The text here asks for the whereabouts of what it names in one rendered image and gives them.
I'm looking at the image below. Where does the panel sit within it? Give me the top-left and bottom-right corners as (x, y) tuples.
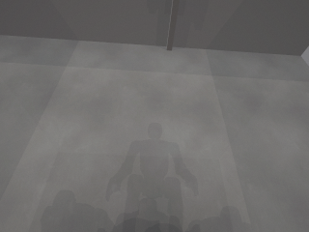
(166, 0), (180, 51)

